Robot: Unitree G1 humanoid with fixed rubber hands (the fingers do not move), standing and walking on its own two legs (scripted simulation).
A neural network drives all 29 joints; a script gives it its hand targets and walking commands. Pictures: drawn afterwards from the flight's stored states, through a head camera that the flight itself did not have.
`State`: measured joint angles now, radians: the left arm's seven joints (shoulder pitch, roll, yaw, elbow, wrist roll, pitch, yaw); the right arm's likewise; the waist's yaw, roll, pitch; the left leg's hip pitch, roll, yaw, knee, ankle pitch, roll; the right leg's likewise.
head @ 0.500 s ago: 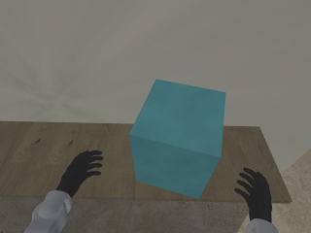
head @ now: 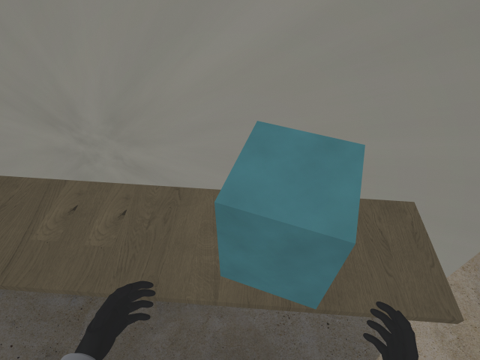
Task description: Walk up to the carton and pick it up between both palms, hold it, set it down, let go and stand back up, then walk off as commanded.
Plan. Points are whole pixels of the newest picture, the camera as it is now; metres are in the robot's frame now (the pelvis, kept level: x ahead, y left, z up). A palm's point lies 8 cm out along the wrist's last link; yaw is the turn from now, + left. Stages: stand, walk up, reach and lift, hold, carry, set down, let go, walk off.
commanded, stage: set down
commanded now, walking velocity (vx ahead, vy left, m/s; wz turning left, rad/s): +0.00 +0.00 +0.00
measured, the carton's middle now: (286, 215) +0.38 -0.05 +0.01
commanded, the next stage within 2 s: let go in 1.44 s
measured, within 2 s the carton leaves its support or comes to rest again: neither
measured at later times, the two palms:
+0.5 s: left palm (109, 348) +0.15 +0.23 -0.03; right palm out of the picture +0.13 -0.21 -0.04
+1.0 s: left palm (122, 350) +0.15 +0.22 -0.06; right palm out of the picture +0.15 -0.23 -0.07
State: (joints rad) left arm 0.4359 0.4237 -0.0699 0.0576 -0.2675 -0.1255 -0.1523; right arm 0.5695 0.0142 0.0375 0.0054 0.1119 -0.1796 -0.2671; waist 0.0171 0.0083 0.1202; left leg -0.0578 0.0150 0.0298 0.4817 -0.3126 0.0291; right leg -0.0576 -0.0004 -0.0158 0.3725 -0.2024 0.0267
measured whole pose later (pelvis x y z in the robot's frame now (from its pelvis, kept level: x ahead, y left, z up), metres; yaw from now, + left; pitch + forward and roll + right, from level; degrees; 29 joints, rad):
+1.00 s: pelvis +0.01 -0.02 +0.00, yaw -1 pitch -6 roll -1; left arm 0.28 0.26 -0.01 0.43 -0.05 0.05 -0.06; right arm 0.28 -0.12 -0.04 0.59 0.01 -0.23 -0.06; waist 0.02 0.02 0.09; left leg -0.01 0.03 0.04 0.40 -0.28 0.00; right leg -0.04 0.02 0.01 0.34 -0.19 0.00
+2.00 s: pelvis -0.01 -0.03 +0.00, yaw -1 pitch -4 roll +0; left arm 0.19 0.21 0.00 0.56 0.02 0.08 0.02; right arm 0.19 -0.20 -0.04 0.72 -0.04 -0.13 0.03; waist 0.02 0.00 0.06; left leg -0.10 0.02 0.05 0.42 -0.26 0.00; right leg -0.16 0.01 0.00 0.43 -0.20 -0.01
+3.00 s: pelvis -0.03 -0.01 +0.00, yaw -1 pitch -4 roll +1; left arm 0.24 0.36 -0.01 1.00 0.00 -0.03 0.02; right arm 0.20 -0.35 -0.02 1.03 0.00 -0.02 0.01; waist 0.01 0.01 0.04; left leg -0.10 -0.02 0.06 0.35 -0.18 0.03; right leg -0.17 -0.04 0.02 0.38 -0.14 0.03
